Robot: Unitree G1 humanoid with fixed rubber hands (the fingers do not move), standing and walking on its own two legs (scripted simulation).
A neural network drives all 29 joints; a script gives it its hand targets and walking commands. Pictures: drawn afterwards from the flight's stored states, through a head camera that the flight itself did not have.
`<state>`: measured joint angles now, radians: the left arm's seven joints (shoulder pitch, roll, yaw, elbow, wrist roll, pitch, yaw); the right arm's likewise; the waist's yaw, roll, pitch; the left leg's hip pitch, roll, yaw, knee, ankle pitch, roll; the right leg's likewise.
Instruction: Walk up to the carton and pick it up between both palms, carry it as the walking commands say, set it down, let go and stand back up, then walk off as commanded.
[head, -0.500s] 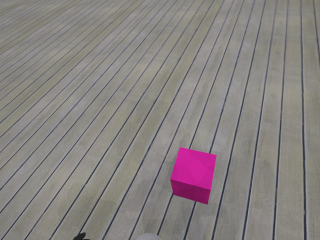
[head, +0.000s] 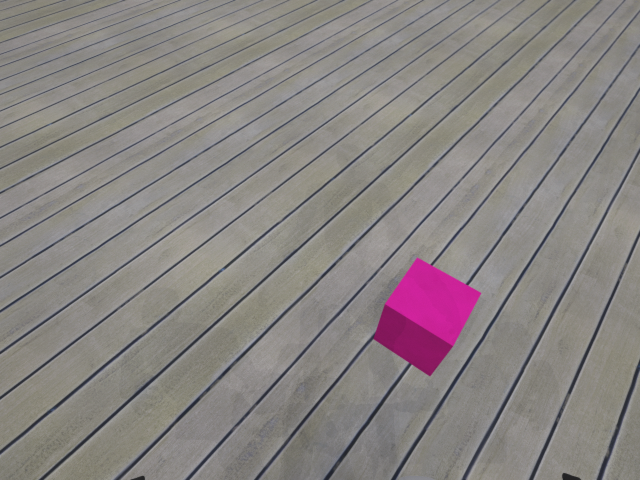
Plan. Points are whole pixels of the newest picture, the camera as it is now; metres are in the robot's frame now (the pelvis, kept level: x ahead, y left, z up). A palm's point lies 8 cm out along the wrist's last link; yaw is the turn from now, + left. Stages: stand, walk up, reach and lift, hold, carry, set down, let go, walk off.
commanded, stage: walk off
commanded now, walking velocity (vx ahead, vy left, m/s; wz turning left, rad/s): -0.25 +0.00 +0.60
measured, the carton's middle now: (423, 317) +0.65 -0.30 -0.65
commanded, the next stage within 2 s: stand in 0.34 s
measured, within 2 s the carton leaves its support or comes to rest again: neither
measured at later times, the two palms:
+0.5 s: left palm out of the picture -0.08 +0.24 -0.09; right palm out of the picture -0.01 -0.30 -0.14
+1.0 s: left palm out of the picture -0.27 +0.20 -0.13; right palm out of the picture -0.07 -0.25 -0.13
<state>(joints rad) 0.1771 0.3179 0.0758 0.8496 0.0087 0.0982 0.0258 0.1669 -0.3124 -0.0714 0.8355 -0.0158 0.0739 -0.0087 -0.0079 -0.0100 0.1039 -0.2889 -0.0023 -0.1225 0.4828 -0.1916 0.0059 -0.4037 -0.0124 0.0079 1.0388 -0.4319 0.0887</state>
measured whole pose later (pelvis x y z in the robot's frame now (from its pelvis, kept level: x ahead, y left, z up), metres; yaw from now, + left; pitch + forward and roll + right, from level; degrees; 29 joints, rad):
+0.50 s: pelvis -0.14 -0.05 +0.00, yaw +16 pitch -1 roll +2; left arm 0.13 0.24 0.03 0.76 0.03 0.04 0.04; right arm 0.22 -0.31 -0.09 0.87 -0.01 0.11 0.02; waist -0.01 0.02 0.08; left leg -0.28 -0.02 -0.04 0.91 -0.52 -0.11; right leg -0.26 -0.10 -0.14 0.52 -0.24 -0.01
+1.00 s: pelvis -0.21 -0.05 +0.00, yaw +18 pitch -2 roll +0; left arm 0.28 0.21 0.03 0.97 0.02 0.03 0.02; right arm 0.18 -0.21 -0.01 0.97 -0.01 0.02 -0.02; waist 0.01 0.01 0.04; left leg -0.13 -0.01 0.01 0.41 -0.23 0.01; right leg -0.13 -0.04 -0.04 0.42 -0.26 0.02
